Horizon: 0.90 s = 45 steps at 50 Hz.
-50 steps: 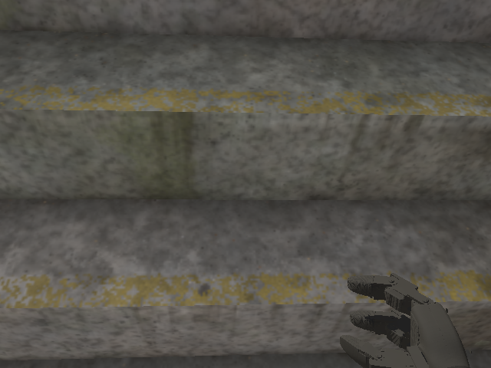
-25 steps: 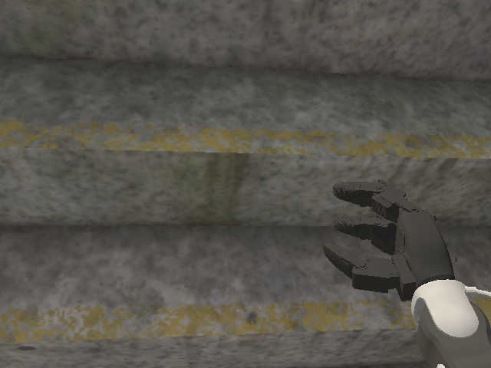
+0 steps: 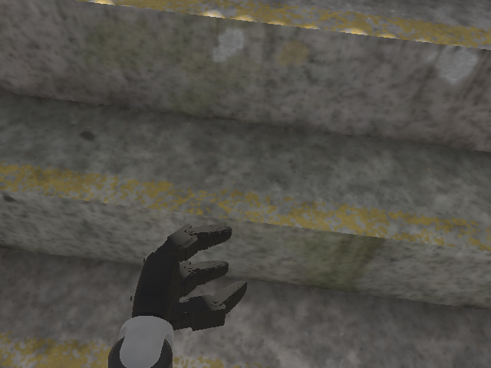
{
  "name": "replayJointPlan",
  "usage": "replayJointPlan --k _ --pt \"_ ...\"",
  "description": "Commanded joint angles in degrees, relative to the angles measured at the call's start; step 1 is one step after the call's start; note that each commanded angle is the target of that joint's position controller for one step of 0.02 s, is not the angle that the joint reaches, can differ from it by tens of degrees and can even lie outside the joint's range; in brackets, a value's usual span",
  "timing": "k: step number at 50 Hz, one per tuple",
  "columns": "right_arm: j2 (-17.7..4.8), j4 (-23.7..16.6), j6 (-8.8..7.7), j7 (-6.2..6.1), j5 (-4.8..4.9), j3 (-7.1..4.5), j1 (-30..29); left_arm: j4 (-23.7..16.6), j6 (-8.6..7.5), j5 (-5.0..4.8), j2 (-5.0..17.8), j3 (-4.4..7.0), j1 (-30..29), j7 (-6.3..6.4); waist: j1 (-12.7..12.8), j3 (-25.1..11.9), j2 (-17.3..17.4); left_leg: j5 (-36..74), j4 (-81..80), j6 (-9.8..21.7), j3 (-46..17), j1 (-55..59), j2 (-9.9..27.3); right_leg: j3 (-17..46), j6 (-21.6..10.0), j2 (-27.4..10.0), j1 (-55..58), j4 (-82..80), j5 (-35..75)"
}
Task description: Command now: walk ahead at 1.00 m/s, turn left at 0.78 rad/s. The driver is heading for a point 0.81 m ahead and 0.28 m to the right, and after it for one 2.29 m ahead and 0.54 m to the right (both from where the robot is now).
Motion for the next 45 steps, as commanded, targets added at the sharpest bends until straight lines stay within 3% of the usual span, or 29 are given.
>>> replayJointPlan --k 1,2,4,6,8,10,12,14,15,16,17,18,20,21,24,26,29,33,34,36,37,38,39,40,41,42,43,44,45 --pt "-10.0 -23.5 -2.17 2.08 -6.83 -2.79 -31.4 1.7 3.00 -0.32 17.1 10.43 15.6 3.23 14.5 -23.6 -23.3 -16.3 81.3 -5.5 -1.1 -41.9 6.6 60.3 -11.7 -22.5 44.0 -44.7 -20.9" --pt "-2.4 -26.5 0.58 1.74 -7.98 0.16 -31.0 5.1 1.81 -0.93 12.3 9.22 7.8 3.27 7.1 -11.1 -16.9 -26.0 88.6 -5.1 -7.0 -49.8 10.2 54.9 -9.7 -24.0 32.6 -44.6 -20.3" --pt "0.8 -27.5 5.04 1.72 -7.45 2.91 -20.5 11.0 -1.02 0.78 6.6 7.63 3.6 2.76 -4.2 0.6 2.7 -32.3 82.3 -2.4 -9.0 -45.6 13.7 36.6 -1.5 -23.1 16.5 -49.2 -7.3" --pt "1.5 -23.3 7.28 1.70 -5.53 3.64 -9.5 14.3 -2.63 1.96 11.0 8.40 3.3 1.35 -10.1 4.3 3.9 -24.2 77.4 -3.7 -1.9 -40.8 12.6 21.7 -0.8 -20.4 8.1 -53.4 -2.7" --pt "0.6 -24.4 7.34 1.70 -2.92 4.23 -14.8 16.1 -3.60 1.07 14.1 9.09 4.4 -0.65 -9.2 8.8 1.1 -18.2 72.2 -4.7 4.5 -37.7 12.6 11.7 -1.3 -18.1 0.8 -56.7 -2.6" --pt "-2.6 -22.2 7.26 1.98 0.20 4.79 -6.9 13.8 -4.01 -0.28 17.6 9.14 -6.4 -1.37 -17.7 3.8 -4.3 -13.6 46.5 -4.1 16.9 -12.6 18.9 -0.9 0.8 -11.5 -10.3 -57.0 -0.4" --pt "-8.6 -19.2 5.70 3.03 1.87 3.44 0.2 14.8 -4.75 -0.17 22.6 10.53 1.7 -0.50 -15.0 -7.2 1.4 -16.5 19.8 -2.7 26.9 14.2 17.9 -0.1 -2.3 -8.0 -2.5 -52.0 3.2" --pt "-8.1 -12.2 3.35 3.39 0.54 2.74 11.6 13.0 -4.11 1.54 18.2 9.78 1.6 -1.27 -19.5 -6.9 5.6 -16.7 -3.3 -3.5 26.0 24.8 14.6 -2.4 -1.2 -0.6 4.1 -20.3 16.1" --pt "-8.3 -10.5 2.26 3.99 -0.55 2.41 11.5 10.5 -4.46 3.99 10.3 8.27 2.4 -1.23 -17.6 -6.4 10.6 -19.7 -3.1 -7.5 21.9 22.3 13.5 5.6 -0.7 3.6 4.0 9.5 14.5" --pt "-9.3 -12.6 1.71 4.14 -5.02 3.01 5.0 6.6 -5.61 3.18 0.2 6.09 9.3 -1.13 -6.9 -5.8 10.0 -6.8 1.3 -10.4 -2.1 18.6 24.7 21.1 1.7 6.4 -7.6 37.2 21.6" --pt "-9.8 -14.1 1.50 3.77 -8.89 2.77 -0.8 0.8 -5.24 1.47 -2.9 5.29 16.2 -0.27 4.4 -10.4 10.9 2.1 -9.1 -9.8 -17.1 20.9 34.5 18.7 5.0 3.7 -13.0 48.3 27.7" --pt "-14.9 -15.6 0.62 1.24 -8.12 0.10 -5.7 -1.7 -4.52 3.08 3.0 5.69 15.4 -1.67 5.2 -19.0 8.7 -52.0 -28.0 -1.6 -36.4 20.6 41.1 13.3 6.0 1.8 -15.0 54.1 30.6" --pt "-13.0 -14.7 -2.22 -0.27 -4.77 -0.35 -18.3 -6.2 -3.50 3.99 10.2 6.77 4.7 -2.93 5.9 -5.1 -0.2 -60.5 -29.2 0.4 -26.6 5.1 40.9 17.4 4.9 -5.0 -16.0 52.7 36.5" --pt "-12.0 -13.5 -3.15 -0.98 -5.45 -0.17 -16.8 -5.9 -2.01 2.32 12.7 7.90 5.3 -3.47 4.4 -4.0 -0.3 -51.6 -26.8 1.3 -19.1 4.8 40.8 19.7 3.8 -4.9 -14.4 49.5 34.5" --pt "-5.4 -8.8 -3.60 -2.26 -6.51 1.54 -9.4 -3.7 1.90 -0.56 10.6 8.28 6.2 -2.90 3.7 -0.8 -6.0 -33.7 -25.2 -0.1 -0.9 4.7 38.6 19.0 1.5 -2.1 -13.1 48.7 36.2" --pt "-10.4 -6.4 -3.73 -0.80 -6.55 -0.12 -4.6 -4.8 3.12 0.49 8.4 8.35 2.0 -2.07 2.3 -0.6 -5.0 -28.6 -27.7 0.5 6.5 14.3 37.8 14.6 0.4 -0.9 -20.9 56.1 26.0" --pt "-7.7 -1.7 -4.16 0.16 -7.92 0.71 0.5 -7.1 4.16 0.80 5.8 7.46 -3.7 -0.96 0.9 2.2 -1.5 -22.6 -30.3 -0.7 16.6 20.9 35.6 11.6 -1.2 -0.9 -28.2 59.7 16.9" --pt "-10.0 1.1 -3.54 -0.09 -6.76 0.56 1.5 -10.9 5.78 0.32 5.6 6.58 -10.0 -1.47 2.1 7.0 0.6 1.4 -38.2 -4.8 30.2 19.5 30.2 1.8 -2.2 -4.8 -24.1 34.4 12.1" --pt "-11.0 1.6 -2.41 -0.40 -7.02 0.30 1.7 -12.0 6.51 0.66 4.2 5.88 -10.4 -1.70 2.7 5.1 1.9 9.3 -39.2 -3.6 32.6 22.4 29.6 -0.5 -2.2 -5.7 -22.2 31.0 10.5" --pt "-14.8 -2.8 -0.72 -1.09 -1.92 0.86 -7.4 -7.7 7.33 -2.06 6.8 4.82 2.8 -1.59 8.9 -3.5 7.4 57.1 -37.0 0.6 36.5 11.0 28.1 -7.0 -1.7 -0.2 10.5 3.9 2.1" --pt "-18.2 -4.1 0.07 -2.39 0.05 0.27 -5.6 -3.8 8.25 -2.50 10.5 7.31 12.0 -1.23 10.2 -10.8 8.2 83.3 -27.8 2.9 34.6 16.9 30.9 -12.5 0.3 6.2 18.4 3.3 -4.8" --pt "-23.8 -7.6 0.79 -1.45 1.05 -0.90 -7.8 0.2 7.80 0.01 12.3 8.13 27.3 -0.80 14.4 -20.2 14.4 101.4 -11.0 6.6 32.7 21.9 36.1 -5.6 -1.8 8.3 27.1 3.5 -7.7" --pt "-23.4 -10.4 0.07 -0.11 1.71 -0.80 -4.5 1.7 7.77 1.85 16.7 8.92 24.6 -0.89 11.3 -27.3 10.7 91.3 3.9 5.5 28.7 14.5 34.4 2.7 -3.7 10.0 39.8 -6.7 -3.8" --pt "-28.3 -14.8 -1.53 2.51 0.26 -2.85 -11.2 0.9 8.50 1.20 20.6 11.40 32.0 -0.30 16.2 -30.1 10.9 71.9 16.1 4.3 24.1 4.4 31.7 20.1 -4.1 8.9 48.2 -20.8 -7.6" --pt "-18.8 -20.2 -2.62 5.77 -2.07 -1.60 -20.9 1.0 8.93 1.04 26.8 14.22 25.9 0.15 13.7 -26.2 -7.0 1.5 38.6 0.7 20.0 -14.1 17.8 46.7 -7.8 0.9 49.5 -43.1 -17.1" --pt "-10.7 -26.3 -2.70 7.32 -4.53 0.37 -30.0 -0.9 8.81 1.42 25.0 14.65 16.7 -0.36 12.2 -21.8 -5.8 -11.0 68.0 -1.5 6.5 -28.2 10.5 62.6 -8.8 -3.2 42.0 -55.0 -22.4" --pt "-3.6 -30.4 -1.74 6.52 -7.30 2.67 -35.6 0.7 7.52 1.54 22.2 13.57 12.5 -0.21 10.2 -17.9 -3.3 -9.8 82.6 -1.6 3.1 -33.0 10.8 58.6 -7.0 -4.4 36.1 -54.6 -12.3" --pt "-0.2 -33.7 -1.69 5.27 -8.36 4.71 -34.6 6.2 5.52 2.56 21.2 12.91 17.6 0.29 8.0 -13.2 -2.4 -11.7 88.3 -2.0 5.3 -37.8 10.6 58.0 -6.6 -3.5 34.6 -57.0 -6.2" --pt "1.1 -33.3 -2.02 4.40 -9.26 6.05 -35.2 11.6 3.82 1.17 16.2 11.79 27.0 0.17 9.7 -4.9 2.0 -15.9 79.9 -1.6 8.0 -41.6 9.4 54.6 -6.9 1.8 39.5 -53.6 8.8"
